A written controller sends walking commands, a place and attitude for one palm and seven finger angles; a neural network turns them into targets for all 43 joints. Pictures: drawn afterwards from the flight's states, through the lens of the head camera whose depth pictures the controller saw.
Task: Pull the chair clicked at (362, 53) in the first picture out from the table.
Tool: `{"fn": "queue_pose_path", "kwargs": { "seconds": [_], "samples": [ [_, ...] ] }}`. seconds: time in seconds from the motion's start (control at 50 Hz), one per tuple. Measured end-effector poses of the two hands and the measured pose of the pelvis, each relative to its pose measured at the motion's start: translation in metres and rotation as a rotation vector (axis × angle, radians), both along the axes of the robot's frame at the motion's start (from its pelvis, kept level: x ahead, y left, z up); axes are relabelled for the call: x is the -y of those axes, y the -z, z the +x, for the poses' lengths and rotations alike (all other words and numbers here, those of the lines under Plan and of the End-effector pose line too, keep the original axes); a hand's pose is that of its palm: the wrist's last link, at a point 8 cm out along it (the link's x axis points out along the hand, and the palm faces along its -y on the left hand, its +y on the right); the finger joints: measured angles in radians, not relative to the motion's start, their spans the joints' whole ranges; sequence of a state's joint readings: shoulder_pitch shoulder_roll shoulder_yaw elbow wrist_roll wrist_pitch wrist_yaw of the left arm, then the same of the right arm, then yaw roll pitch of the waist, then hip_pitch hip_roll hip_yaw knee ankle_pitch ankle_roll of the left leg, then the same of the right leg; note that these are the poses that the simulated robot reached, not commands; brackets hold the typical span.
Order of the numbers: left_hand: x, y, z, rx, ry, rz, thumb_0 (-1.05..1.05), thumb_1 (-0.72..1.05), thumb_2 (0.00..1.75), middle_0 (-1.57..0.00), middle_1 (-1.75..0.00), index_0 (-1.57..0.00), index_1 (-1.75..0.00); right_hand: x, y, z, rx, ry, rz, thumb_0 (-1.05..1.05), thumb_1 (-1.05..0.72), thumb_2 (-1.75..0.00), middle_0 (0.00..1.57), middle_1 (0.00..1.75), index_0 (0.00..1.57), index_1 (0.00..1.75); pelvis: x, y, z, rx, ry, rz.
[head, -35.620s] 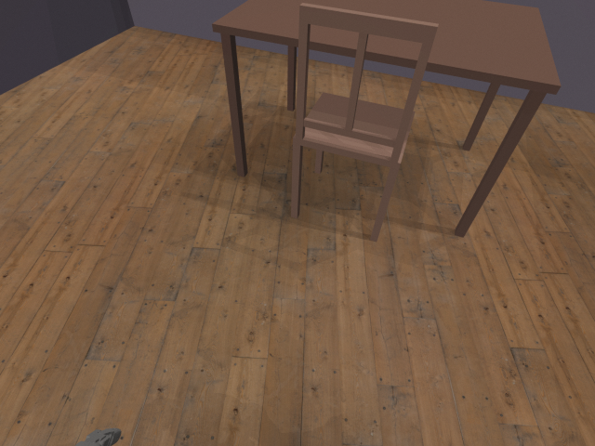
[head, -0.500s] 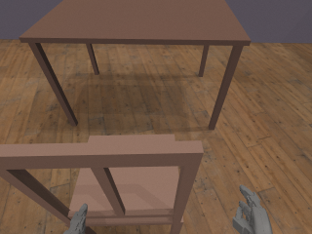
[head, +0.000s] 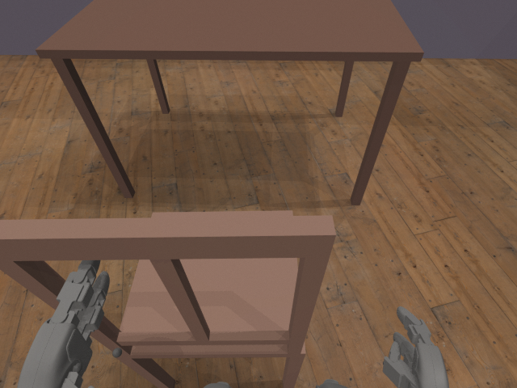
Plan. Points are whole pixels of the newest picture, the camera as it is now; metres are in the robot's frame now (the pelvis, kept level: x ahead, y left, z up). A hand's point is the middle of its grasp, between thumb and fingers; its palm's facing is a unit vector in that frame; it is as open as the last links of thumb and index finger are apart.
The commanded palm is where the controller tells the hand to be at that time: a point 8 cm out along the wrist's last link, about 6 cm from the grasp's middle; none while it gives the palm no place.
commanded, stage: draw the hand back to the body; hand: left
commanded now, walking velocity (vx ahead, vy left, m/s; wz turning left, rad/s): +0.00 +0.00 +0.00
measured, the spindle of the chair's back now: (187, 303) +0.25 +0.14 -0.01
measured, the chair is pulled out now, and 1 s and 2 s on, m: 0.62 0.60 0.60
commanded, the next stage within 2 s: step back with the hand held close in 1.12 s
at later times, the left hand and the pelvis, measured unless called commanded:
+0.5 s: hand (59, 333) +0.16 +0.24 +0.12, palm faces +0.23 -0.86 -0.46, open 12.2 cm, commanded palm +0.14 +0.29 +0.21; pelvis +0.02 +0.00 +0.06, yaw +1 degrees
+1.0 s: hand (44, 307) +0.18 +0.26 +0.13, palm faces +0.30 -0.79 -0.53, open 6.6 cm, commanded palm +0.18 +0.30 +0.25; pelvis +0.05 +0.00 +0.07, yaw +2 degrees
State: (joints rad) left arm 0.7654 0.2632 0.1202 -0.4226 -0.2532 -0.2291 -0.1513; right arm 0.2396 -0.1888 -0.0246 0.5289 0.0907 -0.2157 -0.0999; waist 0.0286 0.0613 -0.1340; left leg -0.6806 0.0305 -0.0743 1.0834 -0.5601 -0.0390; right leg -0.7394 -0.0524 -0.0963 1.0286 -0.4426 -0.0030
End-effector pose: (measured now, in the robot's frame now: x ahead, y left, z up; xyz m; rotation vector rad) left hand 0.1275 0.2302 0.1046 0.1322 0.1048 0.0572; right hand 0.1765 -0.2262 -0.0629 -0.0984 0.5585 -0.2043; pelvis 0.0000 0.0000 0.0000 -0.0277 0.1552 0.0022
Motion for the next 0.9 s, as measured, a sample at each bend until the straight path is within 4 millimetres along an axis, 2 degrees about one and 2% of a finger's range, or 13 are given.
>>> {"fn": "queue_pose_path", "kwargs": {
  "seconds": [0.06, 0.1, 0.18, 0.38, 0.56, 0.8, 0.9],
  "samples": [
    [-0.011, -0.014, -0.001, 0.019, -0.04, 0.0, -0.01, -0.51, 0.21, -0.01, -0.01, -0.01, -0.01, 0.0, -0.008, 0.001, 0.017, 0.006, -0.003, 0.02, -0.91, -0.9, 0.2, 0.3, 0.2, 0.3, -0.001, -0.007, 0.002, 0.021, -0.004, -0.003],
    [-0.018, -0.023, -0.001, -0.014, -0.079, 0.114, -0.01, -0.48, 0.23, -0.01, -0.01, -0.02, -0.01, -0.001, -0.013, 0.002, 0.007, -0.005, -0.023, 0.01, -0.91, -0.9, 0.2, 0.3, 0.2, 0.3, -0.002, -0.013, 0.005, 0.047, -0.002, -0.004],
    [-0.026, -0.03, -0.006, -0.093, -0.172, 0.226, -0.01, -0.38, 0.28, -0.03, -0.03, -0.06, -0.04, -0.005, -0.025, 0.006, -0.015, -0.024, -0.045, 0.01, -0.91, -0.9, 0.2, 0.3, 0.2, 0.3, -0.004, -0.026, 0.009, 0.102, -0.006, -0.007],
    [-0.036, -0.04, -0.003, -0.165, -0.225, 0.276, -0.01, -0.05, 0.44, -0.15, -0.14, -0.17, -0.11, -0.022, -0.047, 0.02, -0.019, -0.118, -0.065, 0.01, -0.91, -0.9, 0.2, 0.3, 0.2, 0.3, -0.005, -0.049, 0.013, 0.191, -0.014, 0.001],
    [-0.05, -0.05, 0.004, -0.239, -0.277, 0.325, 0.0, 0.27, 0.59, -0.21, -0.21, -0.28, -0.19, -0.028, -0.048, 0.031, -0.03, -0.179, -0.05, 0.01, -0.91, -0.9, 0.21, 0.3, 0.2, 0.3, -0.002, -0.06, 0.023, 0.22, -0.013, 0.01],
    [-0.064, -0.06, 0.018, -0.298, -0.352, 0.384, 0.01, 0.69, 0.8, -0.2, -0.26, -0.41, -0.3, -0.015, -0.044, 0.051, -0.068, -0.216, -0.071, 0.01, -0.91, -0.9, 0.21, 0.3, 0.2, 0.3, 0.003, -0.065, 0.039, 0.224, -0.021, 0.019],
    [-0.065, -0.06, 0.021, -0.304, -0.372, 0.383, 0.01, 0.81, 0.86, -0.2, -0.28, -0.42, -0.33, -0.013, -0.043, 0.06, -0.066, -0.227, -0.072, 0.01, -0.91, -0.9, 0.2, 0.3, 0.2, 0.3, 0.004, -0.066, 0.044, 0.223, -0.025, 0.02]
  ]
}}
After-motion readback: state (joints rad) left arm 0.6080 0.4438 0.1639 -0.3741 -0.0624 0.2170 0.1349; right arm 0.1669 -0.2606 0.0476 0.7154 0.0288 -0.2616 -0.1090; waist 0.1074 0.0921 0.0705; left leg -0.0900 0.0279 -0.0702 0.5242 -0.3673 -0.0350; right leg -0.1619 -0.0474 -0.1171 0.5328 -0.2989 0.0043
